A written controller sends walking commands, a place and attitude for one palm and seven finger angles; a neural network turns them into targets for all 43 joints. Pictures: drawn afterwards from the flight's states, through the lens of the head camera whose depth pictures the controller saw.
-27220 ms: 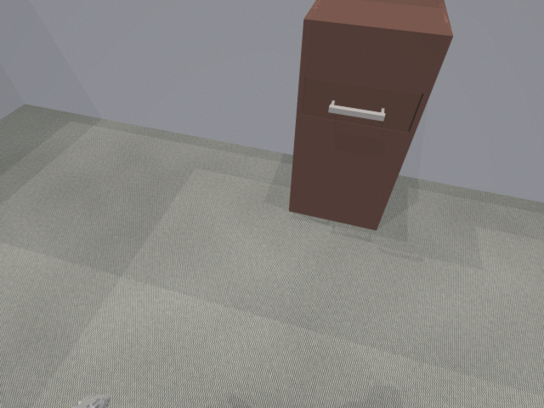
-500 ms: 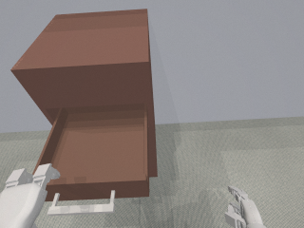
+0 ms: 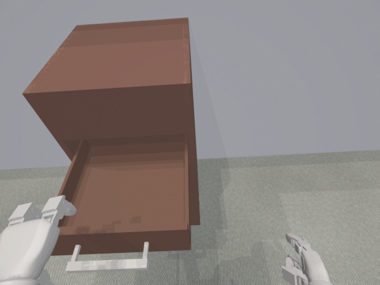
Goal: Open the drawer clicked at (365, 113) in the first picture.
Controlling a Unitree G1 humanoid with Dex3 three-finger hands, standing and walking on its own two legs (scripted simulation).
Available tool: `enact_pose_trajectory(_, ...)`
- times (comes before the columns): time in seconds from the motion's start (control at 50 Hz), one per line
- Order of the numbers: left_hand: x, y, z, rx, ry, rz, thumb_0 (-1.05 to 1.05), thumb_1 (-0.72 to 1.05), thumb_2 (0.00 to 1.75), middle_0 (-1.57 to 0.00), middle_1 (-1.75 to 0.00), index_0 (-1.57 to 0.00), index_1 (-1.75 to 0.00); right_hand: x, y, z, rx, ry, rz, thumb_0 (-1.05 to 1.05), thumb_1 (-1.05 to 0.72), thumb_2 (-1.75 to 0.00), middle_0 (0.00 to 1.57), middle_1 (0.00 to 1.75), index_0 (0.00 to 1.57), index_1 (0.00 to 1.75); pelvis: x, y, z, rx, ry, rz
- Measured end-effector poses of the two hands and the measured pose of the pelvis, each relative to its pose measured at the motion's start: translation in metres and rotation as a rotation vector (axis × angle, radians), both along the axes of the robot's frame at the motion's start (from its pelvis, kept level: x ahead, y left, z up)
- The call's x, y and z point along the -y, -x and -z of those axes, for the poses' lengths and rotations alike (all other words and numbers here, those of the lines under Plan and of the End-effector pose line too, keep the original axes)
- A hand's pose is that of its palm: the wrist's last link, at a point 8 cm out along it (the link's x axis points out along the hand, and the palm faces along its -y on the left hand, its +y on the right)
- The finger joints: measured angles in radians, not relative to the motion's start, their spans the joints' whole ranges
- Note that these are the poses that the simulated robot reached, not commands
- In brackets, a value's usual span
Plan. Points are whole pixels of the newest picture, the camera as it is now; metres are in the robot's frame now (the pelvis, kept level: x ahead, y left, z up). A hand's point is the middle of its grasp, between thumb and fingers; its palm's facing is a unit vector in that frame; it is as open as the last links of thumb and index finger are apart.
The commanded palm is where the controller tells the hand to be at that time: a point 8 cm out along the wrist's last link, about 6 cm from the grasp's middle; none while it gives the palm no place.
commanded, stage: draw the hand back to the body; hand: left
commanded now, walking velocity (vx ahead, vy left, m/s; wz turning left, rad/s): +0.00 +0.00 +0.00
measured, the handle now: (109, 256) +0.19 +0.24 -0.11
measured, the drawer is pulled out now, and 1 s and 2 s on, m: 0.30 0.30 0.30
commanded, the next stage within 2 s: step back with the hand held close in 1.26 s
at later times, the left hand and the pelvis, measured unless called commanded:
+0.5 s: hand (68, 219) +0.19 +0.24 +0.11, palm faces +0.39 -0.83 -0.41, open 13.3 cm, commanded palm +0.13 +0.28 +0.16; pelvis +0.02 +0.00 +0.02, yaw +2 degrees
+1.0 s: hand (47, 207) +0.18 +0.24 +0.18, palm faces +0.44 -0.80 -0.42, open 9.1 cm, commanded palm +0.13 +0.27 +0.20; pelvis +0.01 -0.01 +0.03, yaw +2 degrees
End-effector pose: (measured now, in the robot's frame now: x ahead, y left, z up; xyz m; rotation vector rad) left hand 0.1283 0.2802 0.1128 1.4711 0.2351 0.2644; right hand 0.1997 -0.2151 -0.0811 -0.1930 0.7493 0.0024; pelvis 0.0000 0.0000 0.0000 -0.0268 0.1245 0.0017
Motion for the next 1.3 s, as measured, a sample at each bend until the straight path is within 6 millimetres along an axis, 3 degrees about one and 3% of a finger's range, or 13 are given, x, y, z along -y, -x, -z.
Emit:
enact_pose_trajectory(0.14,0.008,-0.003,-0.007,-0.031,0.007,0.08,0.0,-0.49,0.3,-0.32,-1.2,-0.32,-1.2,-0.005,-0.007,-0.009,0.012,0.023,-0.027,0.02,-0.9,-0.9,0.2,0.3,0.2,0.3,-0.002,-0.003,-0.004,0.018,0.002,-0.001)
enact_pose_trajectory(0.28,-0.004,-0.004,-0.03,0.027,-0.034,0.065,0.0,-0.49,0.3,-0.32,-1.2,-0.32,-1.2,-0.013,-0.014,-0.013,0.022,0.002,-0.03,0.02,-0.9,-0.9,0.2,0.3,0.2,0.3,-0.005,-0.005,-0.006,0.029,0.007,-0.005)
enact_pose_trajectory(0.34,-0.011,-0.006,-0.026,0.184,0.471,-0.067,0.0,-0.48,0.3,-0.31,-1.19,-0.32,-1.19,-0.018,-0.013,-0.017,0.078,-0.024,0.004,0.02,-0.9,-0.9,0.2,0.3,0.2,0.3,-0.007,-0.005,-0.009,0.079,0.004,-0.02)
enact_pose_trajectory(0.38,-0.009,-0.007,-0.018,0.259,0.706,-0.126,0.0,-0.46,0.31,-0.31,-1.18,-0.32,-1.18,-0.022,-0.01,-0.021,0.107,-0.025,0.02,0.02,-0.9,-0.9,0.2,0.3,0.2,0.3,-0.007,-0.008,-0.012,0.099,-0.003,-0.026)
enact_pose_trajectory(0.44,-0.002,-0.013,-0.015,0.343,0.904,-0.136,0.0,-0.41,0.34,-0.3,-1.14,-0.31,-1.14,-0.025,-0.004,-0.026,0.122,-0.005,0.015,0.02,-0.9,-0.9,0.2,0.3,0.2,0.3,-0.004,-0.015,-0.015,0.12,-0.01,-0.036)
enact_pose_trajectory(0.5,0.005,-0.019,-0.024,0.402,0.985,-0.092,-0.01,-0.34,0.37,-0.3,-1.1,-0.3,-1.09,-0.025,-0.002,-0.03,0.134,0.009,-0.004,0.02,-0.9,-0.9,0.2,0.3,0.2,0.3,-0.001,-0.019,-0.018,0.139,-0.011,-0.043)
enact_pose_trajectory(0.7,0.003,-0.02,-0.069,0.486,0.917,0.018,0.0,-0.03,0.5,-0.27,-0.89,-0.28,-0.89,-0.012,-0.006,-0.036,0.144,0.007,-0.006,0.02,-0.9,-0.9,0.2,0.3,0.2,0.3,0.006,-0.014,-0.024,0.146,-0.01,-0.038)
enact_pose_trajectory(0.88,0.01,-0.011,-0.07,0.489,0.932,0.007,0.0,0.28,0.64,-0.25,-0.69,-0.26,-0.69,0.002,-0.011,-0.04,0.149,0.033,-0.001,0.02,-0.9,-0.9,0.2,0.3,0.2,0.3,0.012,-0.009,-0.026,0.145,-0.012,-0.039)
enact_pose_trajectory(1.06,0.011,-0.009,-0.088,0.558,0.9,0.043,0.01,0.59,0.77,-0.23,-0.49,-0.23,-0.49,0.001,-0.011,-0.041,0.165,0.018,-0.001,0.02,-0.9,-0.9,0.2,0.3,0.2,0.3,0.015,-0.007,-0.026,0.164,-0.013,-0.039)
enact_pose_trajectory(1.3,0.015,-0.005,-0.079,0.517,0.926,0.032,0.01,0.85,0.88,-0.21,-0.32,-0.22,-0.32,0.002,0.001,-0.038,0.14,0.013,0.004,0.02,-0.9,-0.9,0.2,0.3,0.2,0.3,0.017,-0.003,-0.027,0.166,-0.014,-0.034)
